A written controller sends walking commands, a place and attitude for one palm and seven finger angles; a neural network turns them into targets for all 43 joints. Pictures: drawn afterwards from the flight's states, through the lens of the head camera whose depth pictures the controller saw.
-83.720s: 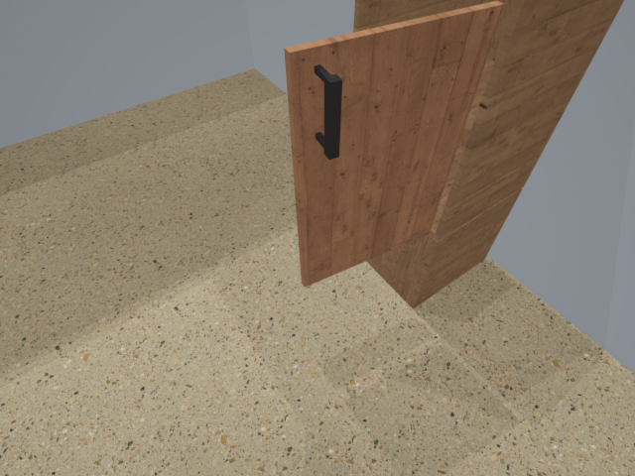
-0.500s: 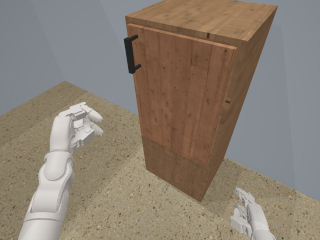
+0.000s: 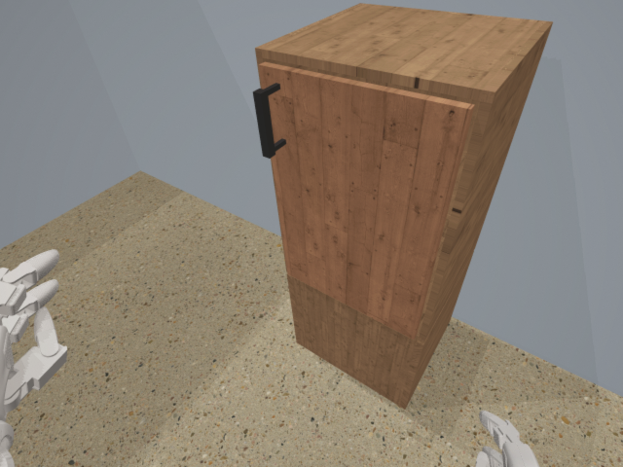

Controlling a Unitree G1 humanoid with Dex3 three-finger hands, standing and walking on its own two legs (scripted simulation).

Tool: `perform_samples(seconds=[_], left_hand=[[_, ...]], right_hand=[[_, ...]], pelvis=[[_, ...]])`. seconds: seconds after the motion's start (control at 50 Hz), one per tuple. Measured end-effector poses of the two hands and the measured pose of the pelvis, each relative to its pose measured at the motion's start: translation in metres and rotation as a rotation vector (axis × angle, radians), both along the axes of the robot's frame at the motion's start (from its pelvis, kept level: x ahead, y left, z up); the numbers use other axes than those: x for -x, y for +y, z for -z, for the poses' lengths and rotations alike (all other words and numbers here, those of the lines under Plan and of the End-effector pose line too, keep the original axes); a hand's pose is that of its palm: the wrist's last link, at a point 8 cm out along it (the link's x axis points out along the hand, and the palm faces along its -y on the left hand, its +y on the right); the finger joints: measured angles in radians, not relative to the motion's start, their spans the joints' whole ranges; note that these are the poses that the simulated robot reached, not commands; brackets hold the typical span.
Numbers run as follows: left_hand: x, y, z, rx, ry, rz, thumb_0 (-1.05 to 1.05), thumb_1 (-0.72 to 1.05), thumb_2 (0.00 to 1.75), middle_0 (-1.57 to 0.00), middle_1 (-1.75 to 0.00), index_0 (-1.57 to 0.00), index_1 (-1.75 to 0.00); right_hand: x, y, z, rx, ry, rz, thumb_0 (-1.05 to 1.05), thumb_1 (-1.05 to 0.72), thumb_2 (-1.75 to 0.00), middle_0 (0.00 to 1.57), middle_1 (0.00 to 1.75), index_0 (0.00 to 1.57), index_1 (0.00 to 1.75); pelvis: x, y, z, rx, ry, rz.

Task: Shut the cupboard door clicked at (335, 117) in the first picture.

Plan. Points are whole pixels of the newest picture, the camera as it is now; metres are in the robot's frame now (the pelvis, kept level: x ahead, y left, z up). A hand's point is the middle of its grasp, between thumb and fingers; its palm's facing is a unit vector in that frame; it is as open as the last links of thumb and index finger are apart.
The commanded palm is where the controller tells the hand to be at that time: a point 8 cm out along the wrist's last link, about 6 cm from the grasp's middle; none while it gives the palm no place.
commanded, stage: draw the hand back to the body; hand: left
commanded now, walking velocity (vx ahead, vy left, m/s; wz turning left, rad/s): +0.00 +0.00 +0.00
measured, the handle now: (271, 121) +0.68 +0.16 +0.15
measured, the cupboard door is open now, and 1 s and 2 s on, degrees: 0 0 0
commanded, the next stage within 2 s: step back with the hand held close in 0.30 s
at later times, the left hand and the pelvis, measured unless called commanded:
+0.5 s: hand (73, 330) +0.19 +0.27 +0.16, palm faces +0.45 -0.78 -0.43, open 7.4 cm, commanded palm +0.14 +0.30 +0.17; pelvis +0.01 +0.00 +0.00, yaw +0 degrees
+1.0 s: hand (10, 386) +0.14 +0.30 +0.15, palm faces +0.42 -0.77 -0.48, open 7.4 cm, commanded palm +0.08 +0.33 +0.17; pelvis -0.06 +0.03 -0.01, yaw -1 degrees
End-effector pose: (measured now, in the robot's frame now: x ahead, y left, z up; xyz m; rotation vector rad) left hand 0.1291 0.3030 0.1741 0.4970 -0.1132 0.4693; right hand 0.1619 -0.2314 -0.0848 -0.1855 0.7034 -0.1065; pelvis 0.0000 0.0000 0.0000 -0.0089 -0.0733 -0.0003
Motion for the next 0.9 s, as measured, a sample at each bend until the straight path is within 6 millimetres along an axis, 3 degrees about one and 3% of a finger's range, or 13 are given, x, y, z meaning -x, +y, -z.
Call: perform_samples(seconds=[0.16, 0.36, 0.54, 0.7, 0.9], left_hand=[[-0.008, 0.001, 0.005, 0.050, -0.042, -0.028, 0.02, 0.90, 0.90, -0.24, -0.34, -0.24, -0.33], [-0.020, -0.011, -0.002, 0.025, -0.037, 0.044, 0.02, 0.89, 0.90, -0.22, -0.31, -0.22, -0.30], [-0.024, 0.001, -0.003, -0.026, -0.004, 0.021, 0.02, 0.89, 0.90, -0.21, -0.30, -0.21, -0.30], [-0.027, -0.002, 0.007, -0.037, 0.063, 0.093, 0.02, 0.89, 0.90, -0.21, -0.30, -0.21, -0.30], [0.005, 0.022, -0.009, -0.108, -0.029, 0.106, 0.02, 0.89, 0.90, -0.22, -0.30, -0.22, -0.30]], right_hand=[[-0.022, 0.010, -0.009, 0.004, -0.056, -0.042, 0.02, -0.91, -0.89, 0.20, 0.30, 0.20, 0.29], [-0.024, 0.017, -0.012, -0.020, -0.074, -0.041, 0.02, -0.91, -0.89, 0.20, 0.30, 0.20, 0.30], [-0.011, 0.005, 0.002, -0.005, 0.021, -0.007, 0.02, -0.91, -0.89, 0.20, 0.30, 0.20, 0.30], [0.008, -0.008, 0.005, 0.036, 0.069, 0.079, 0.02, -0.91, -0.89, 0.20, 0.30, 0.20, 0.29], [0.041, 0.005, -0.006, 0.055, 0.034, 0.108, 0.02, -0.91, -0.89, 0.20, 0.30, 0.20, 0.29]], pelvis=[[0.003, 0.001, 0.000, -0.005, 0.003, -0.013], [-0.005, -0.001, 0.000, -0.004, 0.005, 0.002], [-0.004, -0.001, 0.001, 0.009, 0.049, -0.001], [0.006, 0.010, 0.005, 0.008, 0.082, 0.013], [0.038, 0.023, 0.010, 0.016, 0.073, 0.022]])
